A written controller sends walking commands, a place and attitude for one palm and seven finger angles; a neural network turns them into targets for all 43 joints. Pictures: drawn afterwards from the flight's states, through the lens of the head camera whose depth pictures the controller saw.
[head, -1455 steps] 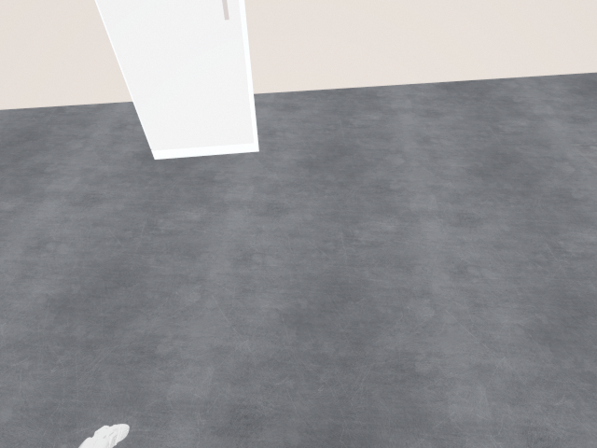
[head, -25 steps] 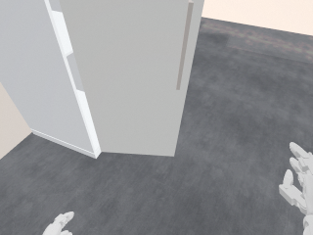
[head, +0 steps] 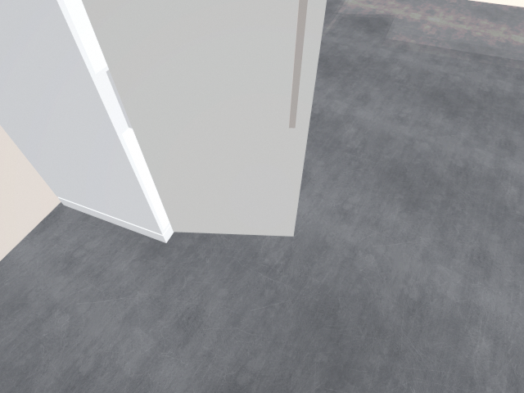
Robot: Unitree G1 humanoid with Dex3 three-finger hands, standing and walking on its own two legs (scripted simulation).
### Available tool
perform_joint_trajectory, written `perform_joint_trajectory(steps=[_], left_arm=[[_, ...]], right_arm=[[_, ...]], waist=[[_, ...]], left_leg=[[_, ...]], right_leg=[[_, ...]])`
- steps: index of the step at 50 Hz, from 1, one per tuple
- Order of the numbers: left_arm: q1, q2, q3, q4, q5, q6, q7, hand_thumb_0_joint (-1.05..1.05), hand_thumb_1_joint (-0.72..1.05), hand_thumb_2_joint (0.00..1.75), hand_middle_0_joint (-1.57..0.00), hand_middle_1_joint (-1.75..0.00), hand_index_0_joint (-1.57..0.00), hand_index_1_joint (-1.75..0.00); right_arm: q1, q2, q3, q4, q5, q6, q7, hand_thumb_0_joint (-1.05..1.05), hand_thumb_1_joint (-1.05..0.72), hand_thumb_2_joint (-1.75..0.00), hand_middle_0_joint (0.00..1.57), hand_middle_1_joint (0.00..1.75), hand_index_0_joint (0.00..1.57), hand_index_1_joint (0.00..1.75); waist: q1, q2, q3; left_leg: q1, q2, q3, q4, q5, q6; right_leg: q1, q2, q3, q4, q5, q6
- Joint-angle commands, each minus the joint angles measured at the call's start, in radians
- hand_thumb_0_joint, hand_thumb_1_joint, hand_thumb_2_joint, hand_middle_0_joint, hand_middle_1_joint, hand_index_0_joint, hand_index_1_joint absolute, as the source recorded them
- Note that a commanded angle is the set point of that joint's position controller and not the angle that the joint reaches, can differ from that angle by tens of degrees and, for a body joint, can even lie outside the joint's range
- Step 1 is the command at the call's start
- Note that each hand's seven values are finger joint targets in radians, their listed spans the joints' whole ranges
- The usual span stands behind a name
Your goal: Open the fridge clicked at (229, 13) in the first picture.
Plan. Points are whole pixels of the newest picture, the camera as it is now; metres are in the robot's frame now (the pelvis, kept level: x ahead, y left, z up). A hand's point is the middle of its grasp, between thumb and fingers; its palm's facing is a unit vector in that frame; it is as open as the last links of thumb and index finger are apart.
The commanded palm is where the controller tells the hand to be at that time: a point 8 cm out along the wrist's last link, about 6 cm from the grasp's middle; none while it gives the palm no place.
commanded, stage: let the arm hang, fingers relaxed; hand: right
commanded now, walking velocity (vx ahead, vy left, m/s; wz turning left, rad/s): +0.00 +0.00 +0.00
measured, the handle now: (297, 59) +0.78 -0.04 +0.11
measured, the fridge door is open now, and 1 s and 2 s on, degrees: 71 71 71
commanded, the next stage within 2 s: look to check the result in 0.52 s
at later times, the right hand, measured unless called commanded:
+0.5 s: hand out of the picture +0.12 -0.24 -0.15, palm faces -0.06 +0.95 -0.31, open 7.4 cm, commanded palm none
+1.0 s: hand out of the picture +0.11 -0.24 -0.16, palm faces -0.06 +0.95 -0.32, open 7.4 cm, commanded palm none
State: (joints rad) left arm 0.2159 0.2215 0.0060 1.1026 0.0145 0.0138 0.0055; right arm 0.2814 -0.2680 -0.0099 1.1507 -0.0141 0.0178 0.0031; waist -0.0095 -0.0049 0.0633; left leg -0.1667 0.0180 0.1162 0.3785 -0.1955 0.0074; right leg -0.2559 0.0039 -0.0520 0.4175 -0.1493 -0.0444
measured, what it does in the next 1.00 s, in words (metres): stands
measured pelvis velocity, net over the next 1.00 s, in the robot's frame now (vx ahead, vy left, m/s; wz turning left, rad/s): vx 0.04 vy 0.00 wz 0.02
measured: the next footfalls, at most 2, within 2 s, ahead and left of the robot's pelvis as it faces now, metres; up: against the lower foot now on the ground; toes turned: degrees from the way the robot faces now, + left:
none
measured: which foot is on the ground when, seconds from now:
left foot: down 0.00-1.00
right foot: down 0.00-1.00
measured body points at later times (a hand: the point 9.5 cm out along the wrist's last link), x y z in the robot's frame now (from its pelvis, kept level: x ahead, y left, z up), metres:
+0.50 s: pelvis +0.02 -0.01 +0.00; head +0.02 -0.01 +0.45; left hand +0.09 +0.29 -0.13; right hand +0.12 -0.29 -0.13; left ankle +0.01 +0.12 -0.74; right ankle +0.05 -0.09 -0.74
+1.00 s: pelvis +0.04 +0.00 +0.01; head +0.06 +0.00 +0.46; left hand +0.11 +0.29 -0.13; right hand +0.11 -0.29 -0.13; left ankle +0.01 +0.12 -0.74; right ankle +0.05 -0.09 -0.74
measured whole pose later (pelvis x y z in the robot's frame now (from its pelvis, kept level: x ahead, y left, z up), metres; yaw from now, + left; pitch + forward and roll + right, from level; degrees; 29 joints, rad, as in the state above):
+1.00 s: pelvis +0.04 +0.00 +0.01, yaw +1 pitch -1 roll +0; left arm 0.09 0.32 0.00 1.14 0.01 -0.01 0.00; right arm 0.12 -0.33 0.00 1.14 -0.01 -0.01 0.00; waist 0.01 0.00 0.06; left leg -0.07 0.02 0.09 0.29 -0.20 0.00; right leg -0.14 0.02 -0.07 0.30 -0.15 -0.04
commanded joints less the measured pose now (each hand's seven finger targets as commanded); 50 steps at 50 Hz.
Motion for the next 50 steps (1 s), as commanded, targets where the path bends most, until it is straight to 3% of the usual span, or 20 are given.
perform_joint_trajectory(steps=[1, 8, 17, 23, 31, 43, 50], left_arm=[[-0.028, 0.211, 0.042, -0.043, 0.004, -0.025, 0.018, 0.0, 0.9, 0.9, -0.2, -0.3, -0.2, -0.3], [-0.066, 0.256, 0.047, -0.033, 0.007, -0.028, 0.01, 0.0, 0.9, 0.9, -0.2, -0.3, -0.2, -0.3], [-0.118, 0.285, 0.038, -0.028, 0.004, -0.042, 0.006, 0.0, 0.9, 0.9, -0.2, -0.3, -0.2, -0.3], [-0.143, 0.304, 0.034, -0.031, 0.004, -0.042, 0.004, 0.0, 0.9, 0.9, -0.2, -0.3, -0.2, -0.3], [-0.153, 0.313, 0.033, -0.031, 0.001, -0.046, 0.007, 0.0, 0.9, 0.9, -0.2, -0.3, -0.2, -0.3], [-0.155, 0.312, 0.03, -0.024, -0.001, -0.041, 0.01, 0.0, 0.9, 0.9, -0.2, -0.3, -0.2, -0.3], [-0.156, 0.307, 0.031, -0.025, -0.003, -0.038, 0.01, 0.0, 0.9, 0.9, -0.2, -0.3, -0.2, -0.3]], right_arm=[[-0.058, -0.16, -0.026, -0.05, -0.005, -0.035, -0.014, 0.0, -0.9, -0.9, 0.2, 0.3, 0.2, 0.3], [-0.096, -0.204, -0.031, -0.052, -0.007, -0.034, -0.012, 0.0, -0.9, -0.9, 0.2, 0.3, 0.2, 0.3], [-0.171, -0.242, -0.031, -0.07, -0.004, -0.045, -0.012, 0.0, -0.9, -0.9, 0.2, 0.3, 0.2, 0.3], [-0.201, -0.254, -0.03, -0.077, -0.004, -0.045, -0.01, 0.0, -0.9, -0.9, 0.2, 0.3, 0.2, 0.3], [-0.212, -0.262, -0.031, -0.08, -0.002, -0.05, -0.012, 0.0, -0.9, -0.9, 0.2, 0.3, 0.2, 0.3], [-0.202, -0.258, -0.029, -0.068, 0.0, -0.049, -0.015, 0.0, -0.9, -0.9, 0.2, 0.3, 0.2, 0.3], [-0.194, -0.261, -0.028, -0.067, -0.001, -0.052, -0.017, 0.0, -0.9, -0.9, 0.2, 0.3, 0.2, 0.3]], waist=[[0.015, -0.006, -0.046], [0.008, 0.002, -0.027], [0.011, 0.005, -0.075], [0.014, -0.01, -0.071], [0.019, -0.003, -0.121], [0.02, -0.006, -0.118], [0.021, 0.023, -0.113]], left_leg=[[-0.026, 0.11, -0.129, -0.096, -0.11, 0.049], [-0.024, 0.11, -0.135, -0.092, -0.129, 0.043], [0.025, 0.128, -0.141, -0.1, 0.015, 0.032], [0.034, 0.13, -0.145, -0.117, 0.008, 0.032], [0.066, 0.137, -0.142, -0.118, 0.099, 0.031], [0.077, 0.139, -0.14, -0.133, 0.122, 0.033], [0.072, 0.138, -0.144, -0.143, 0.14, 0.035]], right_leg=[[0.035, -0.135, 0.154, -0.144, -0.132, -0.001], [0.026, -0.138, 0.171, -0.193, -0.194, 0.0], [0.102, -0.143, 0.146, -0.166, 0.06, 0.004], [0.106, -0.141, 0.142, -0.175, 0.049, 0.01], [0.163, -0.146, 0.137, -0.152, 0.176, 0.011], [0.185, -0.147, 0.129, -0.149, 0.19, 0.012], [0.194, -0.146, 0.124, -0.145, 0.182, 0.011]])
